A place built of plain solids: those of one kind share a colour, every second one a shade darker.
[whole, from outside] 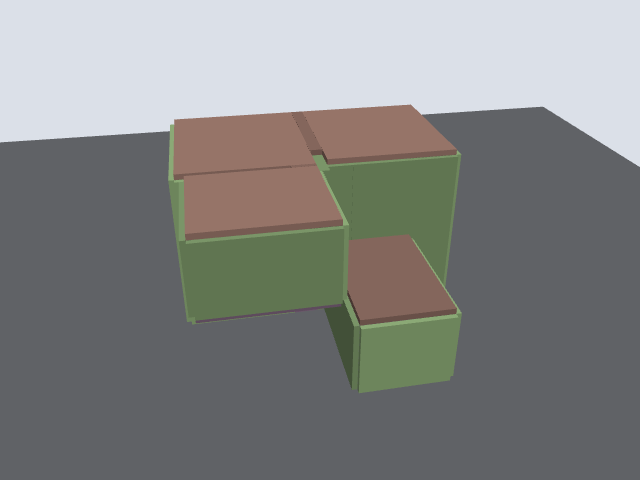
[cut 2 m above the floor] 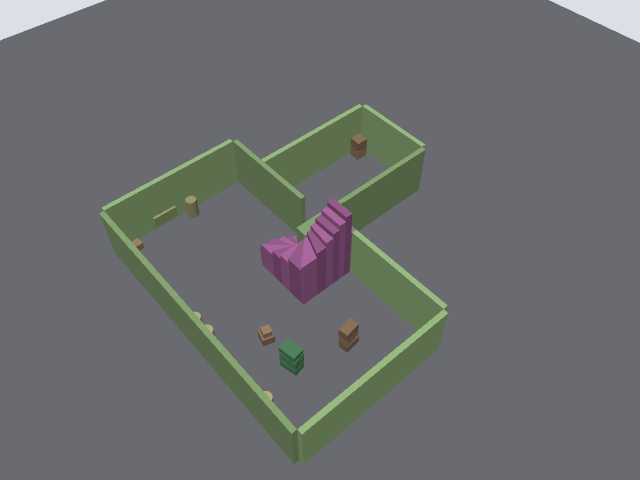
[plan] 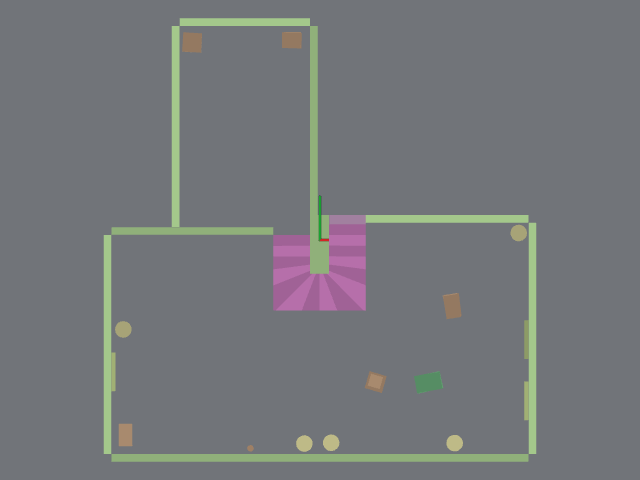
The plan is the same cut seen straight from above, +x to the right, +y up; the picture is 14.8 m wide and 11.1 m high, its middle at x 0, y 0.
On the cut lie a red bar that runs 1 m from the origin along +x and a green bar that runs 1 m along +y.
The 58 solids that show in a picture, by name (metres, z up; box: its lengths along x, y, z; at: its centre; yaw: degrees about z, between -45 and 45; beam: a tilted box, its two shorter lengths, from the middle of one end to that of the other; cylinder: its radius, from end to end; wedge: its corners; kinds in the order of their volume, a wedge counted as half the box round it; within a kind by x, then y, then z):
{
 "wall_1": {"box": [0.18, 5.07, 5.67], "at": [-4.91, -2.41, 2.79]},
 "wall_2": {"box": [0.18, 4.65, 2.57], "at": [-3.34, 2.62, 1.23]},
 "wall_3": {"box": [3.74, 0.18, 5.67], "at": [-2.95, 0.21, 2.79]},
 "wall_4": {"box": [3.02, 0.18, 2.57], "at": [-1.74, 5.04, 1.23]},
 "wall_5": {"box": [0.85, 0.18, 3.11], "at": [-0.66, 0.21, 4.07]},
 "wall_6": {"box": [0.18, 4.65, 2.57], "at": [-0.14, 2.62, 1.23]},
 "wall_7": {"box": [0.44, 1.36, 5.92], "at": [-0.01, -0.1, 2.66]},
 "wall_8": {"box": [9.65, 0.18, 5.67], "at": [0.0, -5.04, 2.79]},
 "wall_9": {"box": [0.18, 3.8, 2.53], "at": [0.12, 2.48, 4.36]},
 "wall_10": {"box": [4.29, 0.18, 2.53], "at": [2.35, 4.47, 4.36]},
 "wall_11": {"box": [3.76, 0.18, 5.67], "at": [2.94, 0.49, 2.79]},
 "wall_12": {"box": [0.18, 3.8, 2.53], "at": [4.59, 2.48, 4.36]},
 "wall_13": {"box": [0.18, 5.35, 5.67], "at": [4.91, -2.27, 2.79]},
 "roof_1": {"box": [4.59, 5.07, 0.2], "at": [-2.53, -2.41, 5.72]},
 "roof_2": {"box": [3.02, 4.65, 0.2], "at": [-1.74, 2.62, 2.62]},
 "roof_3": {"box": [0.44, 4.17, 0.2], "at": [-0.01, -2.86, 5.72]},
 "roof_4": {"box": [0.85, 0.18, 0.2], "at": [0.63, 0.49, 5.72]},
 "roof_5": {"box": [4.29, 3.8, 0.2], "at": [2.35, 2.48, 5.72]},
 "roof_6": {"box": [4.61, 5.35, 0.2], "at": [2.52, -2.27, 5.72]},
 "tread_1": {"wedge": [[-1.08, -1.63, -0.05], [-1.08, -1.63, 0.96], [-1.08, -1.05, -0.05], [-1.08, -1.05, 0.96], [-1.02, -1.63, -0.05], [-1.02, -1.63, 0.96], [-0.04, -0.64, -0.05], [-0.04, -0.64, 0.97]]},
 "tread_2": {"wedge": [[-1.08, -1.05, -0.05], [-1.08, -1.05, 0.77], [-1.08, -0.68, -0.05], [-1.08, -0.68, 0.77], [-0.23, -0.72, -0.05], [-0.23, -0.72, 0.77], [-0.23, -0.57, -0.05], [-0.23, -0.57, 0.77]]},
 "tread_3": {"wedge": [[-1.08, -0.68, -0.05], [-1.08, -0.68, 0.58], [-1.08, -0.38, -0.05], [-1.08, -0.38, 0.58], [-0.23, -0.57, -0.05], [-0.23, -0.57, 0.58], [-0.23, -0.38, -0.05], [-0.23, -0.38, 0.58]]},
 "tread_4": {"wedge": [[-1.08, -0.38, -0.05], [-1.08, -0.38, 0.38], [-1.08, -0.14, -0.05], [-1.08, -0.14, 0.39], [-0.23, -0.38, -0.05], [-0.23, -0.38, 0.38], [-0.23, -0.13, -0.05], [-0.23, -0.13, 0.39]]},
 "tread_5": {"wedge": [[-1.08, -0.14, -0.05], [-1.08, -0.14, 0.19], [-1.08, 0.11, -0.05], [-1.08, 0.11, 0.19], [-0.23, -0.14, -0.05], [-0.23, -0.14, 0.19], [-0.23, 0.11, -0.05], [-0.23, 0.11, 0.19]]},
 "tread_6": {"wedge": [[-1.03, -1.63, -0.05], [-1.03, -1.63, 1.16], [-0.42, -1.63, -0.05], [-0.42, -1.63, 1.16], [-0.19, -0.78, -0.05], [-0.19, -0.78, 1.16], [-0.09, -0.78, -0.05], [-0.09, -0.78, 1.16]]},
 "tread_7": {"wedge": [[-0.42, -1.63, -0.05], [-0.42, -1.63, 1.35], [-0.1, -0.78, -0.05], [-0.1, -0.78, 1.35], [-0.01, -1.63, -0.05], [-0.01, -1.63, 1.35], [-0.01, -0.78, -0.05], [-0.01, -0.78, 1.35]]},
 "tread_8": {"wedge": [[-0.01, -1.63, -0.05], [-0.01, -1.63, 1.55], [-0.01, -0.78, -0.05], [-0.01, -0.78, 1.54], [0.08, -0.78, -0.05], [0.08, -0.78, 1.54], [0.4, -1.63, -0.05], [0.4, -1.63, 1.54]]},
 "tread_9": {"wedge": [[0.02, -0.63, -0.05], [0.02, -0.63, 1.93], [1.0, -1.63, -0.05], [1.0, -1.63, 1.93], [1.06, -1.63, -0.05], [1.06, -1.63, 1.93], [1.06, -1.05, -0.05], [1.06, -1.05, 1.93]]},
 "tread_10": {"wedge": [[0.07, -0.78, -0.05], [0.07, -0.78, 1.74], [0.17, -0.78, -0.05], [0.17, -0.78, 1.74], [0.4, -1.63, -0.05], [0.4, -1.63, 1.74], [1.01, -1.63, -0.05], [1.01, -1.63, 1.73]]},
 "tread_11": {"wedge": [[0.21, -0.71, -0.05], [0.21, -0.71, 2.12], [0.21, -0.56, -0.05], [0.21, -0.56, 2.12], [1.06, -1.05, -0.05], [1.06, -1.05, 2.12], [1.06, -0.67, -0.05], [1.06, -0.67, 2.12]]},
 "tread_12": {"wedge": [[0.21, -0.57, -0.05], [0.21, -0.57, 2.32], [0.21, -0.37, -0.05], [0.21, -0.37, 2.32], [1.06, -0.68, -0.05], [1.06, -0.68, 2.32], [1.06, -0.38, -0.05], [1.06, -0.38, 2.32]]},
 "tread_13": {"wedge": [[0.21, -0.38, -0.05], [0.21, -0.38, 2.51], [0.21, -0.13, -0.05], [0.21, -0.13, 2.51], [1.06, -0.38, -0.05], [1.06, -0.38, 2.51], [1.06, -0.13, -0.05], [1.06, -0.13, 2.51]]},
 "tread_14": {"wedge": [[0.21, -0.13, -0.05], [0.21, -0.13, 2.7], [0.21, 0.12, -0.05], [0.21, 0.12, 2.7], [1.06, -0.13, -0.05], [1.06, -0.13, 2.7], [1.06, 0.12, -0.05], [1.06, 0.12, 2.7]]},
 "tread_15": {"wedge": [[0.21, 0.12, -0.05], [0.21, 0.12, 2.9], [0.21, 0.37, -0.05], [0.21, 0.37, 2.9], [1.06, 0.11, -0.05], [1.06, 0.11, 2.9], [1.06, 0.37, -0.05], [1.06, 0.37, 2.9]]},
 "floor_1": {"box": [0.85, 0.22, 3.15], "at": [0.63, 0.47, 1.52]},
 "floor_2": {"box": [4.29, 3.8, 0.23], "at": [2.35, 2.48, 2.98]},
 "carton_1": {"box": [0.32, 0.52, 0.32], "at": [-4.5, -4.51, 0.11], "yaw": 0.5},
 "carton_2": {"box": [0.44, 0.45, 0.41], "at": [-2.96, 4.57, 0.62], "yaw": -3.5},
 "carton_3": {"box": [0.44, 0.45, 0.46], "at": [-2.95, 4.57, 0.18], "yaw": -2.7},
 "carton_4": {"box": [0.44, 0.37, 0.28], "at": [-0.66, 4.62, 0.69], "yaw": -0.2},
 "carton_5": {"box": [0.29, 0.29, 0.21], "at": [1.28, -3.27, 0.41], "yaw": -15.8},
 "carton_6": {"box": [0.42, 0.41, 0.36], "at": [1.29, -3.29, 0.13], "yaw": -16.3},
 "carton_7": {"box": [0.34, 0.54, 0.33], "at": [3.05, -1.54, 0.82], "yaw": 8.9},
 "carton_8": {"box": [0.34, 0.54, 0.33], "at": [3.05, -1.52, 0.49], "yaw": 9.7},
 "carton_9": {"box": [0.34, 0.54, 0.38], "at": [3.07, -1.52, 0.14], "yaw": 6.9},
 "bin_1": {"cylinder": 0.19, "from": [-4.55, -2.07, 0.0], "to": [-4.55, -2.07, 0.75]},
 "bin_2": {"cylinder": 0.19, "from": [-0.36, -4.71, 0.0], "to": [-0.36, -4.71, 0.75]},
 "bin_3": {"cylinder": 0.19, "from": [0.26, -4.69, 0.0], "to": [0.26, -4.69, 0.75]},
 "bin_4": {"cylinder": 0.19, "from": [3.11, -4.7, 0.0], "to": [3.11, -4.7, 0.75]},
 "bin_5": {"cylinder": 0.19, "from": [4.6, 0.16, 0.0], "to": [4.6, 0.16, 0.75]},
 "crate_1": {"box": [0.6, 0.4, 0.2], "at": [2.5, -3.29, 0.9], "yaw": 10.0},
 "crate_2": {"box": [0.6, 0.4, 0.25], "at": [2.51, -3.29, 0.07], "yaw": 12.4},
 "crate_3": {"box": [0.6, 0.4, 0.2], "at": [2.51, -3.29, 0.3], "yaw": 11.8},
 "crate_4": {"box": [0.6, 0.4, 0.2], "at": [2.51, -3.29, 0.5], "yaw": 11.1},
 "crate_5": {"box": [0.6, 0.4, 0.2], "at": [2.52, -3.29, 0.7], "yaw": 13.3},
 "radiator_1": {"box": [0.1, 0.9, 0.45], "at": [-4.77, -3.05, 0.38]},
 "radiator_2": {"box": [0.1, 0.9, 0.7], "at": [4.77, -3.72, 0.5]},
 "radiator_3": {"box": [0.1, 0.9, 0.45], "at": [4.77, -2.3, 0.38]}
}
